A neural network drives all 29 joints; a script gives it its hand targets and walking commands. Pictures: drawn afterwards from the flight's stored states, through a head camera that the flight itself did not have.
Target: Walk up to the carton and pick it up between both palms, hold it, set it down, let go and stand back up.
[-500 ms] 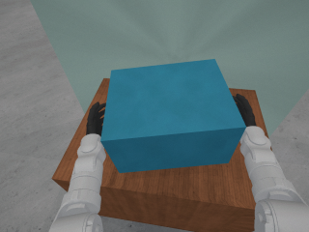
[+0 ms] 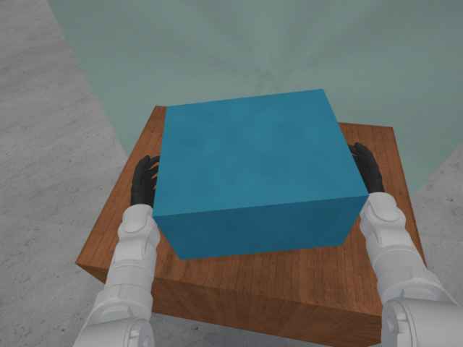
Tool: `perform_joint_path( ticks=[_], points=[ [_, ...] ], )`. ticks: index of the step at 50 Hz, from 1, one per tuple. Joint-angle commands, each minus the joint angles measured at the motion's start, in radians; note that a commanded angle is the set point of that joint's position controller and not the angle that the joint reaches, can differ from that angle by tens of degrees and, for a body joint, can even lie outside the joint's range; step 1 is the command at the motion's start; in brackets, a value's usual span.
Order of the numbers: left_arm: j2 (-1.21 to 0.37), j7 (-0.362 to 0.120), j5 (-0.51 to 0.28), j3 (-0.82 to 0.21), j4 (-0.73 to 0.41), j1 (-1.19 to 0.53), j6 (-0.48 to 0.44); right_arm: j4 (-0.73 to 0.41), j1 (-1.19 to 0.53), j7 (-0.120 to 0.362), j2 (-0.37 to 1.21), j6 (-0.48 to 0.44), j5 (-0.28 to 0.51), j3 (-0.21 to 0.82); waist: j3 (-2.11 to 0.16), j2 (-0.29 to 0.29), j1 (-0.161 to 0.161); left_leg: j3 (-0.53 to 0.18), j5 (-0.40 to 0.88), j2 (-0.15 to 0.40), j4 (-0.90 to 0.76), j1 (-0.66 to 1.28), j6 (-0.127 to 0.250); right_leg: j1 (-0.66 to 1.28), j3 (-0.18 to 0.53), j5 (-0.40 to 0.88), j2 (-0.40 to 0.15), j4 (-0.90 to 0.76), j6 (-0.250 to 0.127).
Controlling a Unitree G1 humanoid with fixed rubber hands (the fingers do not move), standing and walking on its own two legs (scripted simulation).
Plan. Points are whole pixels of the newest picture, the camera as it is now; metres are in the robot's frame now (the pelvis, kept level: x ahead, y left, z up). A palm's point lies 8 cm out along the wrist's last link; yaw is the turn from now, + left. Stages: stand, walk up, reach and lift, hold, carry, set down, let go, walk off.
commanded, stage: set down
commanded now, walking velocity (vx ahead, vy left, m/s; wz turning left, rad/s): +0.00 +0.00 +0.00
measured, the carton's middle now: (252, 173) +0.44 +0.01 +0.02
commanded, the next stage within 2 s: none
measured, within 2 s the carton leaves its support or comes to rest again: rests again in 1.58 s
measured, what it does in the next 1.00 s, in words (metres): stands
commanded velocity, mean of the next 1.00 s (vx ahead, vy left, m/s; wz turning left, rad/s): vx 0.00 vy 0.00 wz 0.00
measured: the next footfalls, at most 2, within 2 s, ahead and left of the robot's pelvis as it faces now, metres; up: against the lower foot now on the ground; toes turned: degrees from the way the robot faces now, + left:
none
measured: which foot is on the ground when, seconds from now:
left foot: down 0.00-1.00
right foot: down 0.00-1.00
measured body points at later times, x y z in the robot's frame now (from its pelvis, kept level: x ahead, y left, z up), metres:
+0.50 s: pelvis +0.02 +0.00 -0.01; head +0.12 +0.00 +0.43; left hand +0.38 +0.20 -0.03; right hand +0.43 -0.20 -0.01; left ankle -0.02 +0.13 -0.75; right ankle -0.03 -0.10 -0.75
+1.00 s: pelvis +0.04 -0.01 -0.01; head +0.20 -0.02 +0.41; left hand +0.39 +0.19 -0.08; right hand +0.45 -0.21 -0.06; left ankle -0.02 +0.13 -0.74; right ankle -0.03 -0.10 -0.75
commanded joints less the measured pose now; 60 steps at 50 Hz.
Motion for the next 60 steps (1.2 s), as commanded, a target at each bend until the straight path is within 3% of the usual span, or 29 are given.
perform_joint_path(
  ticks=[1, 14, 27, 42, 45, 54, 57, 60],
  points=[
    [-0.415, -0.071, 0.152, -0.273, -0.093, -0.562, -0.125, -0.123, -0.587, 0.167, 0.408, -0.103, -0.117, 0.222, -0.597, -0.016, 0.146, 0.092, 0.489, 0.024, 0.083, 0.111, -0.029, 0.131, 0.024, 0.360, 0.037, 0.056, 0.009],
    [-0.438, -0.049, 0.128, -0.296, 0.041, -0.602, -0.278, -0.004, -0.631, 0.172, 0.418, -0.190, -0.149, 0.218, -0.657, 0.002, 0.147, 0.088, 0.552, 0.038, 0.122, 0.060, -0.032, 0.056, 0.023, 0.388, 0.037, 0.080, -0.002],
    [-0.465, -0.032, 0.104, -0.334, 0.116, -0.568, -0.415, 0.071, -0.648, 0.170, 0.401, -0.299, -0.163, 0.250, -0.776, 0.016, 0.158, 0.077, 0.722, 0.049, 0.194, 0.049, -0.048, -0.046, 0.017, 0.478, 0.046, 0.107, -0.007],
    [-0.501, -0.042, 0.065, -0.381, 0.189, -0.518, -0.534, 0.175, -0.633, 0.149, 0.440, -0.418, -0.166, 0.322, -0.901, 0.012, 0.152, 0.074, 0.856, 0.046, 0.274, -0.007, -0.056, -0.133, 0.010, 0.629, 0.046, 0.173, 0.014],
    [-0.499, -0.046, 0.059, -0.378, 0.213, -0.510, -0.555, 0.183, -0.626, 0.146, 0.453, -0.441, -0.168, 0.339, -0.920, 0.000, 0.157, 0.080, 0.836, 0.038, 0.279, -0.072, -0.047, -0.109, 0.013, 0.687, 0.039, 0.201, 0.021],
    [-0.472, -0.073, 0.069, -0.329, 0.310, -0.473, -0.617, 0.214, -0.578, 0.126, 0.469, -0.519, -0.184, 0.366, -0.932, -0.081, 0.132, 0.102, 0.604, 0.005, 0.187, -0.454, -0.009, 0.163, 0.036, 0.968, -0.016, 0.310, 0.072],
    [-0.463, -0.081, 0.079, -0.307, 0.334, -0.457, -0.625, 0.258, -0.584, 0.123, 0.458, -0.536, -0.190, 0.358, -0.901, -0.077, 0.133, 0.096, 0.597, 0.008, 0.173, -0.451, -0.008, 0.132, 0.028, 0.955, -0.021, 0.314, 0.083],
    [-0.458, -0.083, 0.084, -0.293, 0.349, -0.444, -0.631, 0.300, -0.607, 0.128, 0.440, -0.549, -0.192, 0.344, -0.885, -0.058, 0.148, 0.092, 0.655, 0.014, 0.209, -0.352, -0.019, 0.002, 0.013, 0.853, -0.008, 0.297, 0.078]
  ],
)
